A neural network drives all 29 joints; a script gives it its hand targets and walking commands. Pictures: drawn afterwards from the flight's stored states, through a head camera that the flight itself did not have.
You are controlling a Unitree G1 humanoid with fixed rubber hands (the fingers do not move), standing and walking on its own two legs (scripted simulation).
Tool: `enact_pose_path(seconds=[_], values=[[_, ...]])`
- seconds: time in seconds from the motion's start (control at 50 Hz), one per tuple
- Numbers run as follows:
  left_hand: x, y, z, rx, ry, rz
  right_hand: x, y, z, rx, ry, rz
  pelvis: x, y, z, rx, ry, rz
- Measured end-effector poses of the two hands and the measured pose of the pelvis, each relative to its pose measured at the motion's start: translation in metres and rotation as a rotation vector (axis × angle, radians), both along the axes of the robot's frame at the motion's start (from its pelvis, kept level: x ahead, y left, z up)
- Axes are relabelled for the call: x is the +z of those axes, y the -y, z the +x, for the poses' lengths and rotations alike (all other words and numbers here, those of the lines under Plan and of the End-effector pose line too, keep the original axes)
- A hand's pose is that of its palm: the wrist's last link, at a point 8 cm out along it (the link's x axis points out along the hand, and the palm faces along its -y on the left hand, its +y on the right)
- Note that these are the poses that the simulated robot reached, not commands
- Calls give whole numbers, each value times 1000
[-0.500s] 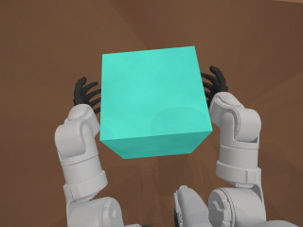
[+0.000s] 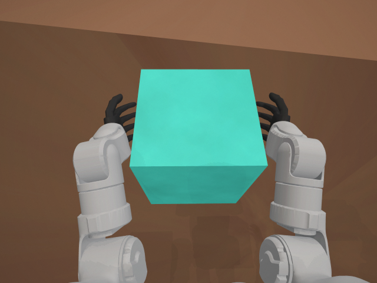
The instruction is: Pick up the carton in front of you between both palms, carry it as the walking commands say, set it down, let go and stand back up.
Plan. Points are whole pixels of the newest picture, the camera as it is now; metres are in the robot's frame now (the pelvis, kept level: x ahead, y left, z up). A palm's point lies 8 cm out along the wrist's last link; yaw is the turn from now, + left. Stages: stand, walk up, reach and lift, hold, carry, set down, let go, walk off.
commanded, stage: carry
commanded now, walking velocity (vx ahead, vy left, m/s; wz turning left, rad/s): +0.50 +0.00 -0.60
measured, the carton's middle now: (194, 144) +0.37 +0.01 +0.09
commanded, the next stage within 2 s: none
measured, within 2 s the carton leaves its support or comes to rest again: neither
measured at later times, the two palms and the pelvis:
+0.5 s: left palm (168, 52) +0.68 +0.07 +0.14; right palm (277, 60) +0.63 -0.23 +0.14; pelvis +0.30 -0.03 +0.03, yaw -16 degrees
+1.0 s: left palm out of the picture +0.98 -0.09 +0.23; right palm out of the picture +0.83 -0.37 +0.24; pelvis +0.59 -0.06 +0.08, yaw -22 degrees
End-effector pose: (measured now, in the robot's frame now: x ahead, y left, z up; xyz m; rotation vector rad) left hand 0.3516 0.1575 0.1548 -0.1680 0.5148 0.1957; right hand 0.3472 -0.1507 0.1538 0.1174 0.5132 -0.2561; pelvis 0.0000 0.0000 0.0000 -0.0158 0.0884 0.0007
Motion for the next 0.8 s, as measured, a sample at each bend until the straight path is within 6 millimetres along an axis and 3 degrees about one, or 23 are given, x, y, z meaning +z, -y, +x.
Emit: enact_pose_path(seconds=[0.1, 0.2, 0.26, 0.36, 0.44, 0.5, 0.58, 0.7, 0.8], values=[[-5, 33, 69, -85, -62, -27, 0, 27, 29, -87, -46, 46, 12, -11, 55, -65, -6, -25], [-4, 56, 143, -124, -22, -11, 8, 51, 77, -169, 0, 15, 12, -9, 112, -123, -2, -31], [-8, 70, 188, -148, -12, -9, 4, 63, 115, -193, 10, 10, 6, -4, 154, -151, -6, -33], [-25, 84, 254, -151, -45, -17, -19, 76, 190, -172, -20, 33, -3, 17, 230, -204, 29, -49], [-26, 87, 292, -152, -73, -33, -23, 81, 245, -176, -55, 23, 11, 25, 273, -248, 37, -56], [-16, 88, 325, -150, -78, -15, -16, 83, 279, -192, -65, 46, 27, 28, 304, -283, 35, -44], [15, 107, 382, -199, -19, -9, 6, 99, 319, -248, -11, 41, 41, 26, 350, -310, 27, -21], [48, 155, 477, -347, 42, -2, 41, 134, 374, -356, 44, 10, 43, 18, 443, -387, 23, 22], [53, 203, 534, -458, -27, 33, 48, 163, 392, -444, -17, 63, 59, 19, 503, -422, 29, 23]])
